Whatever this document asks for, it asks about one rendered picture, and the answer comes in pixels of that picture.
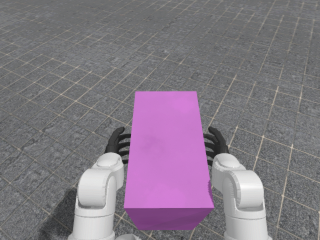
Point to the robot left hand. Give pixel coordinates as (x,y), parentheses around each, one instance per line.
(114,146)

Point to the robot right hand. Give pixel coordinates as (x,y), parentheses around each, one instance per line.
(219,146)

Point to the carton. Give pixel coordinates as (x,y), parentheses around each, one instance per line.
(168,184)

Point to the left robot forearm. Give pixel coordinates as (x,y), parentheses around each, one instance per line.
(96,199)

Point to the right robot forearm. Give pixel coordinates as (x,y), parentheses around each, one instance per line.
(243,199)

